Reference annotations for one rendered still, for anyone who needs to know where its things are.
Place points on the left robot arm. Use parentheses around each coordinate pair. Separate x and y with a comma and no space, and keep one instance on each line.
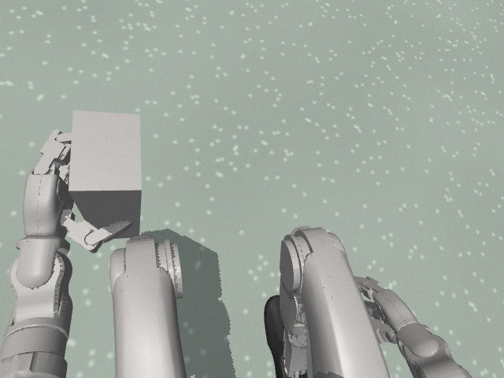
(38,329)

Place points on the left robot hand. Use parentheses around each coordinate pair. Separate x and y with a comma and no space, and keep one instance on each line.
(47,205)

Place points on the right robot foot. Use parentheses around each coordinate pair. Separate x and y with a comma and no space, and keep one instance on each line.
(274,329)

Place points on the right robot arm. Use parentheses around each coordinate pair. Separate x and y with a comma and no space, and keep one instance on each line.
(427,355)

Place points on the right robot hand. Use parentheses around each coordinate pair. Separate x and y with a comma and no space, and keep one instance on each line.
(390,312)

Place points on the carton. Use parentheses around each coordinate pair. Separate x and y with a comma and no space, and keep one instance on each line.
(105,179)

